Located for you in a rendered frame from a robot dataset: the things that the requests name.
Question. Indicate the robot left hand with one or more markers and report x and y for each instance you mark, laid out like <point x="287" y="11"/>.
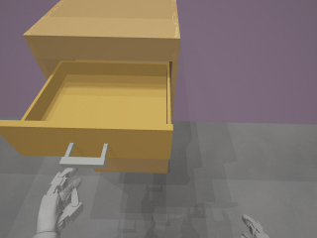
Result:
<point x="52" y="216"/>

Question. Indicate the drawer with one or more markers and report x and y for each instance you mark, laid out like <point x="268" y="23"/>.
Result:
<point x="91" y="103"/>

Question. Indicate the handle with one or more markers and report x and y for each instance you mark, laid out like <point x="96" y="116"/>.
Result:
<point x="83" y="162"/>

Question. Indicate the robot right hand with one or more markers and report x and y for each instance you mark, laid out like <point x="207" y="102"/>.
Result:
<point x="254" y="227"/>

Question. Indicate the cabinet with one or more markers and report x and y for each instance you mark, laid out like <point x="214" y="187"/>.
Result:
<point x="114" y="31"/>

